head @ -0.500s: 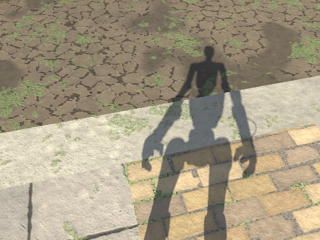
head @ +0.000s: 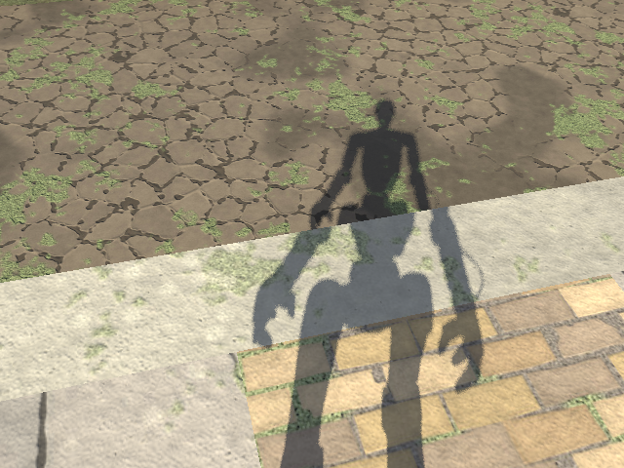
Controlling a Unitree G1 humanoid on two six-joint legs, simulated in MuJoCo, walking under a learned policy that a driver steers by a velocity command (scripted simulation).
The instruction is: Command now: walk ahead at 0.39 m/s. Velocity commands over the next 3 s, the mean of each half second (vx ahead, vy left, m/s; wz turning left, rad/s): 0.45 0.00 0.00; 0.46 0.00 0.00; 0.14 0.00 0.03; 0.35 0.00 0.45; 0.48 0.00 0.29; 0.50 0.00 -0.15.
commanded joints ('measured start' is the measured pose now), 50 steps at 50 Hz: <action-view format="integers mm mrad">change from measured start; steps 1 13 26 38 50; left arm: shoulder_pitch -140 -333 -78 162 127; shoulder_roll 67 97 97 155 61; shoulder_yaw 19 11 12 25 16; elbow -94 -186 -30 59 26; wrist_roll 13 9 39 17 21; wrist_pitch -35 -22 -42 7 20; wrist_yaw -20 -56 -43 -5 36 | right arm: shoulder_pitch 70 86 -93 -494 -222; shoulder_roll -87 -196 -111 -98 -73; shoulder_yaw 0 -30 -31 -9 -12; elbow -26 -44 -182 -328 -227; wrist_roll -5 9 7 9 -40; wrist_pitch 3 33 29 5 7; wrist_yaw -3 -38 -35 21 15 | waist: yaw -23 37 6 112 63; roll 133 147 -27 -11 94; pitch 117 102 53 109 -77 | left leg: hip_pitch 220 179 -488 -548 -60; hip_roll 252 275 186 94 252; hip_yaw -303 -85 -82 -19 -166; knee -292 -221 648 89 -118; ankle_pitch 204 661 127 378 898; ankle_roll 133 100 -9 -2 203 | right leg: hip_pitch -393 -21 211 481 -47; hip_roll -91 6 -195 -230 -79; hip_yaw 10 -67 169 54 73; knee -28 -537 -981 -892 106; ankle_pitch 134 322 273 449 -40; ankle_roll -5 -23 -194 -134 46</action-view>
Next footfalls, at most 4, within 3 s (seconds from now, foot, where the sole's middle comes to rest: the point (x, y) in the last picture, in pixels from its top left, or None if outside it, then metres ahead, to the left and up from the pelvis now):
0.30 right None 0.34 -0.15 -0.78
0.86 left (264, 413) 0.66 0.08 -0.78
1.26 right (360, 386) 0.72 -0.14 -0.78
1.84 left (234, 372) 0.77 0.16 -0.78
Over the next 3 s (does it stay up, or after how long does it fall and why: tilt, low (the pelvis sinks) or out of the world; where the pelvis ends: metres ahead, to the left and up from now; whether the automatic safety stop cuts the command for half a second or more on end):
stays up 0.94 0.17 -0.02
